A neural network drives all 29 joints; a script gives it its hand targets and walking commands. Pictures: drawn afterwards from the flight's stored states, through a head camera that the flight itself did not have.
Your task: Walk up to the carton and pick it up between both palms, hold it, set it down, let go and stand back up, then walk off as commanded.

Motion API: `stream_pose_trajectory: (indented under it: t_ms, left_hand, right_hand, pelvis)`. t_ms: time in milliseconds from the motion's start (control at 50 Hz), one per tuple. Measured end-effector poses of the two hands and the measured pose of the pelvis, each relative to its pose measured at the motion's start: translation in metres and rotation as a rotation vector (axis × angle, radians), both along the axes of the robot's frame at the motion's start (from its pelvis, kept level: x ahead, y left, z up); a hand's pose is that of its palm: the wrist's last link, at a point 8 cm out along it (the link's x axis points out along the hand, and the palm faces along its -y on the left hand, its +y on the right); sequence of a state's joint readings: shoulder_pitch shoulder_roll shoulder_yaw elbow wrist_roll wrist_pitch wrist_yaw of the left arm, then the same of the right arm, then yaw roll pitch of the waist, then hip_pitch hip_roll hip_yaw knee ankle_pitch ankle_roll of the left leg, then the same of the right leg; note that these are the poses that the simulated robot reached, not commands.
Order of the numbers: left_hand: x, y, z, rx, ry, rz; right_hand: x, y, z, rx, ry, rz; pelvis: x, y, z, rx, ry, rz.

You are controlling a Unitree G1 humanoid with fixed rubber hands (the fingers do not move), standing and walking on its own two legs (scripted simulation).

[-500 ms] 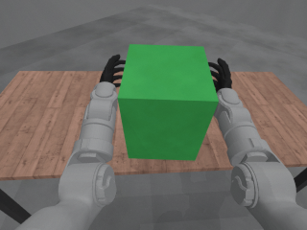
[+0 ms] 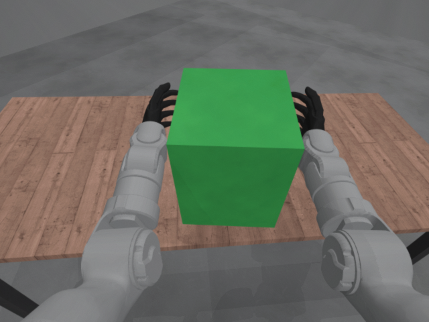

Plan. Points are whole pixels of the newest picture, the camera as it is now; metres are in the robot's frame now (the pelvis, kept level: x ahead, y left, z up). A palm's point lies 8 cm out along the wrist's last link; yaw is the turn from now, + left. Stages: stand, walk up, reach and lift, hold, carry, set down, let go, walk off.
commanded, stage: set down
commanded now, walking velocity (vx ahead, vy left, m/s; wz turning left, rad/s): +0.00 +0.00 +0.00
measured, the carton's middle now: (231, 151) +0.43 -0.04 +0.10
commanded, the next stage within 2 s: none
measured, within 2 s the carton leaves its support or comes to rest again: rests again in 1.84 s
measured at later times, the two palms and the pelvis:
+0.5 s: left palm (159, 133) +0.44 +0.10 +0.15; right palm (311, 141) +0.40 -0.19 +0.16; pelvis +0.00 +0.00 +0.00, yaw +0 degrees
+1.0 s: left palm (162, 136) +0.46 +0.10 +0.13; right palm (308, 144) +0.41 -0.19 +0.14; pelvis +0.01 +0.00 +0.00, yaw +0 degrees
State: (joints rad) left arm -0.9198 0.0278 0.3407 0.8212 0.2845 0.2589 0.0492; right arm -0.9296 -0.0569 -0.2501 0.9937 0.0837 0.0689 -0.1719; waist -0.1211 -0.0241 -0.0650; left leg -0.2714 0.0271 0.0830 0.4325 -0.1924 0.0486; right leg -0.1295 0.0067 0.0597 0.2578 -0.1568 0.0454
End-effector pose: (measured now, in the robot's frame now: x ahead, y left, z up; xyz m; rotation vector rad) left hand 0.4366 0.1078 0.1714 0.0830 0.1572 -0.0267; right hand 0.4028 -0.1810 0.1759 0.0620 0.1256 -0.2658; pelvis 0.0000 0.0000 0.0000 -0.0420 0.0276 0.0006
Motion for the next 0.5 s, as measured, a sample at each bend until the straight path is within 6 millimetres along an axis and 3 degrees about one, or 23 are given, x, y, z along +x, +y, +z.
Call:
stream_pose_trajectory:
  t_ms: [500]
  left_hand:
    - [0.004,-0.006,-0.025,-0.011,0.038,-0.035]
  right_hand:
    - [-0.005,-0.005,-0.019,0.020,0.027,-0.039]
  pelvis:
    - [0.003,0.000,0.000,0.001,0.004,-0.001]
